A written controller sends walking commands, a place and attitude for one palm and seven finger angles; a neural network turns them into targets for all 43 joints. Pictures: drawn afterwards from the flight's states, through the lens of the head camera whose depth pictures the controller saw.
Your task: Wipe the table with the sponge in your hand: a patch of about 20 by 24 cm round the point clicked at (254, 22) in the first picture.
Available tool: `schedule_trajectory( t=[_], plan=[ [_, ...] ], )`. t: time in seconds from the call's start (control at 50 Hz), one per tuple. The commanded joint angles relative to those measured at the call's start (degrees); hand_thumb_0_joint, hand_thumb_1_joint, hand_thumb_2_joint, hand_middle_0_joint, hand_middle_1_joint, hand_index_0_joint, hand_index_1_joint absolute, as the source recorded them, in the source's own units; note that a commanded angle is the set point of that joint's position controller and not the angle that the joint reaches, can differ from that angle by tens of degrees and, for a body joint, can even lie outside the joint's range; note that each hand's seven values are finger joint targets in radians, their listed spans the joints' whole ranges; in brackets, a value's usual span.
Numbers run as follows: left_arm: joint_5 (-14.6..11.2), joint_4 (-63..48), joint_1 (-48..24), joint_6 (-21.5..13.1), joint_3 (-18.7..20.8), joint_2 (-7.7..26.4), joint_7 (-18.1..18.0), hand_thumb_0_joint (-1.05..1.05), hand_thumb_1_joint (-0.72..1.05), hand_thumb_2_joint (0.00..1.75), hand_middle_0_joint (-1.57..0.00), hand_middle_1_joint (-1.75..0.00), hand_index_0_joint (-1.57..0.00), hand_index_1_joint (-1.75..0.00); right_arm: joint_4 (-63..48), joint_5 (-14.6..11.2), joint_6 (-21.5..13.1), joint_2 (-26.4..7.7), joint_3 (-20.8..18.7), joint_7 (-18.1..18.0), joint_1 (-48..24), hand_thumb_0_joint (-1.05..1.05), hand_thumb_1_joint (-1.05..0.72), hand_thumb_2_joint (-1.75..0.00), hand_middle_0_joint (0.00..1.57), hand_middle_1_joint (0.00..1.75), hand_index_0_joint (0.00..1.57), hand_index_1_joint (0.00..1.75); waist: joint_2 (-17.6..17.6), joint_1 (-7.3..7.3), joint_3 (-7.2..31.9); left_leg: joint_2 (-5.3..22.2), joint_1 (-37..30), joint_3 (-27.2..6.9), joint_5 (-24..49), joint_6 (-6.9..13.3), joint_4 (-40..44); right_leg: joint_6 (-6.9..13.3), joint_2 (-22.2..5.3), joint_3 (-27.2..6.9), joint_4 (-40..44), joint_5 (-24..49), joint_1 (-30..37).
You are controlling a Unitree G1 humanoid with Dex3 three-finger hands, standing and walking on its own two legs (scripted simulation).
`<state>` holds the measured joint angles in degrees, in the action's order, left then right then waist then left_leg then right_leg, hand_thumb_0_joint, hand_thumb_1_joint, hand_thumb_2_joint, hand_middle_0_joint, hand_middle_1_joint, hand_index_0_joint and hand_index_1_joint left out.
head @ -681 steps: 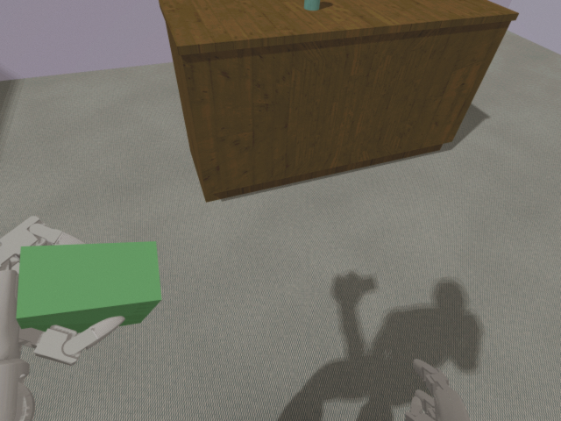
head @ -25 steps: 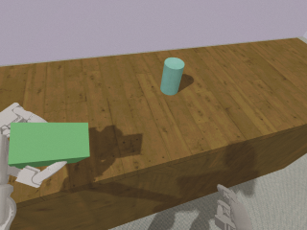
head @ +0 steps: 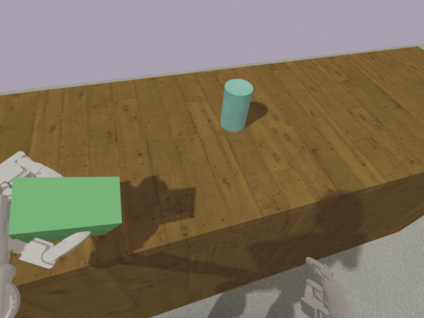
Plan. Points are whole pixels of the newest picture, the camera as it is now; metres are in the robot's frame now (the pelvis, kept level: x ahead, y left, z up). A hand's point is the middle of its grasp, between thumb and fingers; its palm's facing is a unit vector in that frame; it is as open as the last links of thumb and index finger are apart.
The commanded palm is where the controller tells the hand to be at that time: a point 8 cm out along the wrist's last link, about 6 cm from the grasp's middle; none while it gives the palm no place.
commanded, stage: look again from close up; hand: left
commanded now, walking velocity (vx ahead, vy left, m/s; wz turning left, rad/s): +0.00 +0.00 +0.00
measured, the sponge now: (82, 210) +0.23 +0.21 +0.14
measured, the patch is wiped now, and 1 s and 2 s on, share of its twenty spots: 0.00 0.00 0.00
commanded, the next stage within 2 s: turn the palm down, sponge in hand in 0.08 s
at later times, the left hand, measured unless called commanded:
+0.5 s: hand (69, 223) +0.20 +0.22 +0.15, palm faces +0.23 -0.77 -0.60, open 10.0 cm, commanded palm +0.16 +0.27 +0.19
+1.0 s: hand (67, 204) +0.21 +0.20 +0.19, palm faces +0.35 -0.51 -0.79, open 10.0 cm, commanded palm +0.17 +0.25 +0.22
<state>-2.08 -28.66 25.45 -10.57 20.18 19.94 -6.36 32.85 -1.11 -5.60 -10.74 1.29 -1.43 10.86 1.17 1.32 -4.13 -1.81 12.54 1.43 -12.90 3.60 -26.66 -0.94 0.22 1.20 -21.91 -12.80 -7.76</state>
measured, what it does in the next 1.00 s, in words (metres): shifts its weight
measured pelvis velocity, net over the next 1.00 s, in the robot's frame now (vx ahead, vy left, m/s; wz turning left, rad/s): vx -0.02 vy -0.07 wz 0.02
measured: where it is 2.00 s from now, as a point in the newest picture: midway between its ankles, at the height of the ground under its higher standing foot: outside the picture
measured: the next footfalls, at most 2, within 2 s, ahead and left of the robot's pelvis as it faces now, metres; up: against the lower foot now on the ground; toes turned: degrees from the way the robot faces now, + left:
none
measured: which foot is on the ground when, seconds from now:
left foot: down 0.00-1.00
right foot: down 0.00-1.00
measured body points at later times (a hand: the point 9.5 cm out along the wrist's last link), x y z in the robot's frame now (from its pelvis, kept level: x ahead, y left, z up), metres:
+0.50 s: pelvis -0.02 -0.02 -0.01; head -0.03 -0.03 +0.44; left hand +0.19 +0.26 +0.18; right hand +0.20 -0.23 -0.07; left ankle +0.02 +0.07 -0.74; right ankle -0.01 -0.13 -0.74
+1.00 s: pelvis -0.02 -0.07 -0.02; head -0.04 -0.09 +0.43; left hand +0.18 +0.23 +0.24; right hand +0.19 -0.28 -0.10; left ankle +0.02 +0.07 -0.74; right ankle -0.01 -0.13 -0.74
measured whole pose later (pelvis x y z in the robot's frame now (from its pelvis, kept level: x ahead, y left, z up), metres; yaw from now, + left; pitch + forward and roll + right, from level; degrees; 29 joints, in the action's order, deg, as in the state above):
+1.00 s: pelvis -0.02 -0.07 -0.02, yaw +1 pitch -2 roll -1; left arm 11.6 -23.2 12.3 5.0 17.5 37.7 0.3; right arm 33.8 -1.7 -1.0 -14.6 2.6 -4.2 9.4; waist -4.4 4.4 2.1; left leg 1.9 19.3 -1.8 -16.4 -1.7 -37.5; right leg 4.5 4.0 4.3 -35.7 -18.7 -15.4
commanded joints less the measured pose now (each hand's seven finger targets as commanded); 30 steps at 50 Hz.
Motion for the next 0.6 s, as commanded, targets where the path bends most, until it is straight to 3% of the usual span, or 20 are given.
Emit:
schedule_trajectory(
  t=[0.0,0.06,0.08,0.14,0.16,0.18,0.2,0.22,0.24,0.26,0.28,0.3,0.36,0.38,0.44,0.46,0.48,0.52,0.56,0.58],
  plan=[
    [-0.65,-12.23,-3.91,-3.95,5.87,9.35,-1.24,0.00,0.10,1.30,-1.20,-1.60,-1.20,-1.60,-9.33,-0.15,-3.21,-7.48,-3.58,-0.86,-5.11,0.00,-0.90,-0.90,0.20,0.30,0.20,0.30,-3.80,-0.57,8.80,6.70,-1.34,-6.66,6.05,-2.46,6.21,2.25,-4.06,-3.19,1.69,10.37,3.11],
    [-0.67,-11.09,-2.39,-3.71,7.81,10.80,-1.48,0.00,0.10,1.30,-1.20,-1.60,-1.20,-1.60,-9.04,-0.17,-3.20,-7.62,-3.59,-0.96,-5.71,0.00,-0.90,-0.90,0.20,0.30,0.20,0.30,-3.08,-0.38,8.74,6.52,-1.01,-6.20,4.21,-2.13,6.29,2.06,-3.65,-3.46,2.31,9.31,2.65],
    [-0.84,-11.09,-2.77,-3.89,5.31,8.17,-1.14,0.00,0.10,1.30,-1.20,-1.60,-1.20,-1.60,-9.06,-0.02,-2.91,-7.39,-3.43,-0.92,-4.97,0.00,-0.90,-0.90,0.20,0.30,0.20,0.30,-3.48,-0.67,8.51,6.58,-0.80,-6.44,5.11,-2.17,6.31,2.29,-4.01,-2.92,2.14,9.72,2.94],
    [-0.67,-11.62,-3.46,-3.92,6.56,9.90,-1.34,0.00,0.10,1.30,-1.20,-1.60,-1.20,-1.60,-9.21,-0.05,-2.98,-7.51,-3.62,-1.06,-5.02,0.00,-0.90,-0.90,0.20,0.30,0.20,0.30,-4.01,-0.52,8.50,6.85,-0.47,-6.81,4.72,-2.25,6.82,2.17,-3.99,-3.04,1.99,9.36,3.28],
    [-0.31,-32.92,-54.65,-12.67,19.69,54.59,-2.20,0.00,0.10,1.30,-1.20,-1.60,-1.20,-1.60,-14.95,-3.85,-0.83,-10.04,6.82,-5.58,6.75,0.00,-0.90,-0.90,0.20,0.30,0.20,0.30,-9.61,-5.89,10.53,5.39,9.30,-8.40,-6.62,-1.12,4.35,-1.99,-1.44,-2.63,-2.40,-7.49,-0.31],
    [6.03,3.29,-36.82,-0.91,17.67,27.21,0.14,0.00,0.10,1.30,-1.20,-1.60,-1.20,-1.60,-6.64,4.30,-1.81,-7.69,-2.61,-3.46,-3.54,0.00,-0.90,-0.90,0.20,0.30,0.20,0.30,-13.33,4.42,19.36,3.43,-5.75,-3.01,12.20,-3.96,2.43,3.62,0.18,2.31,-6.14,2.87,-0.31],
    [3.25,4.35,-29.58,1.42,7.91,20.88,0.94,0.00,0.10,1.30,-1.20,-1.60,-1.20,-1.60,-9.35,3.47,-2.70,-9.89,-1.97,0.13,-5.18,0.00,-0.90,-0.90,0.20,0.30,0.20,0.30,-7.75,0.07,12.11,2.54,-3.76,-5.45,22.19,-5.50,2.03,3.44,2.03,5.21,-5.22,6.12,-5.52],
    [3.82,4.08,-25.49,3.29,11.66,21.62,1.43,0.00,0.10,1.30,-1.20,-1.60,-1.20,-1.60,-6.55,3.23,-2.01,-12.36,-3.18,1.18,-4.24,0.00,-0.90,-0.90,0.20,0.30,0.20,0.30,-11.10,1.14,17.31,4.62,-9.89,-4.97,25.97,-5.99,-0.26,3.21,2.61,4.10,-7.15,6.42,-9.03],
    [0.89,1.61,-23.40,6.30,5.69,13.78,3.44,0.00,0.10,1.30,-1.20,-1.60,-1.20,-1.60,-8.26,2.63,-2.23,-10.78,-2.66,0.91,-6.46,0.00,-0.90,-0.90,0.20,0.30,0.20,0.30,-12.17,2.06,19.51,4.22,-12.92,-5.23,28.14,-5.92,0.09,3.13,1.85,3.89,-6.87,6.58,-8.44],
    [-1.34,4.69,-20.39,10.76,5.48,12.92,4.83,0.00,0.10,1.30,-1.20,-1.60,-1.20,-1.60,-8.07,1.04,-2.08,-11.00,-1.98,1.36,-9.67,0.00,-0.90,-0.90,0.20,0.30,0.20,0.30,-10.69,2.11,19.22,4.53,-13.11,-4.83,23.47,-5.22,0.46,3.15,2.25,3.47,-6.91,3.55,-8.99],
    [-1.99,1.86,-18.10,13.13,3.82,12.28,6.28,0.00,0.10,1.30,-1.20,-1.60,-1.20,-1.60,-7.87,1.10,-2.02,-11.61,-2.05,1.46,-8.55,0.00,-0.90,-0.90,0.20,0.30,0.20,0.30,-10.75,3.99,16.43,4.58,-10.40,-3.84,21.37,-5.09,0.37,3.40,0.97,4.41,-5.38,6.42,-7.45],
    [-1.35,-0.81,-16.51,15.43,2.17,13.33,7.38,0.00,0.10,1.30,-1.20,-1.60,-1.20,-1.60,-8.29,0.53,-1.76,-11.88,-1.80,1.65,-9.94,0.00,-0.90,-0.90,0.20,0.30,0.20,0.30,-10.06,4.03,16.12,4.36,-8.85,-3.67,19.96,-4.49,0.32,3.30,0.86,4.88,-5.36,8.83,-6.35],
    [4.83,-9.43,-14.00,18.56,1.52,17.86,7.60,0.00,0.10,1.30,-1.20,-1.60,-1.20,-1.60,-11.52,-0.58,-0.08,-11.38,-0.55,2.59,-14.73,0.00,-0.90,-0.90,0.20,0.30,0.20,0.30,-6.19,2.71,12.69,3.61,-3.14,-2.86,7.97,-3.03,0.56,2.85,1.34,4.38,-6.33,4.79,-7.52],
    [7.28,-12.45,-15.25,17.00,2.59,19.55,6.61,0.00,0.10,1.30,-1.20,-1.60,-1.20,-1.60,-12.30,0.39,0.25,-10.41,-0.32,2.36,-12.97,0.00,-0.90,-0.90,0.20,0.30,0.20,0.30,-4.40,2.74,10.67,3.62,-0.86,-3.60,7.34,-2.80,0.55,3.03,1.20,4.72,-6.43,3.92,-8.01],
    [6.82,-13.19,-13.01,10.83,12.14,25.33,3.06,0.00,0.10,1.30,-1.20,-1.60,-1.20,-1.60,-11.60,1.43,0.51,-10.39,-0.86,0.83,-12.67,0.00,-0.90,-0.90,0.20,0.30,0.20,0.30,1.56,2.71,12.25,3.86,0.38,-4.13,1.52,-2.36,0.12,1.95,1.97,4.48,-6.88,-1.49,-10.24],
    [5.33,-15.44,-16.42,9.12,16.48,29.33,1.55,0.00,0.10,1.30,-1.20,-1.60,-1.20,-1.60,-11.52,1.02,0.64,-10.74,-0.88,0.18,-14.34,0.00,-0.90,-0.90,0.20,0.30,0.20,0.30,0.20,3.01,13.86,3.39,0.38,-4.01,-2.97,-2.54,0.34,1.74,2.16,3.72,-6.78,-4.52,-10.60],
    [5.53,-16.87,-21.35,7.29,14.16,26.87,0.08,0.00,0.10,1.30,-1.20,-1.60,-1.20,-1.60,-11.66,1.44,0.27,-8.49,-0.39,-0.27,-13.38,0.00,-0.90,-0.90,0.20,0.30,0.20,0.30,-3.15,3.66,15.17,2.80,0.05,-4.07,-1.75,-2.70,-0.16,2.16,1.96,3.52,-6.60,-4.86,-9.69],
    [5.15,-9.29,-20.28,5.95,13.33,24.11,-2.17,0.00,0.10,1.30,-1.20,-1.60,-1.20,-1.60,-8.36,1.35,0.07,-9.11,-1.15,-0.83,-11.73,0.00,-0.90,-0.90,0.20,0.30,0.20,0.30,-6.89,2.62,11.70,3.11,0.88,-3.82,-4.50,-3.18,-0.66,1.89,1.83,3.42,-6.51,-5.67,-12.06],
    [7.09,-4.70,-23.93,7.91,12.46,25.76,-2.93,0.00,0.10,1.30,-1.20,-1.60,-1.20,-1.60,-6.98,0.98,0.76,-9.73,-1.30,-1.13,-11.75,0.00,-0.90,-0.90,0.20,0.30,0.20,0.30,-12.53,1.60,10.67,2.50,1.45,-3.01,-6.46,-3.06,-1.54,2.18,1.25,2.41,-5.80,-6.43,-13.25],
    [7.88,-1.41,-25.19,9.96,9.56,24.55,-2.36,0.00,0.10,1.30,-1.20,-1.60,-1.20,-1.60,-6.61,1.02,1.25,-9.72,-1.12,-1.40,-11.37,0.00,-0.90,-0.90,0.20,0.30,0.20,0.30,-12.93,1.22,9.73,2.22,2.61,-2.85,-7.51,-2.98,-1.61,2.06,0.65,2.26,-5.42,-7.19,-13.16]
  ],
)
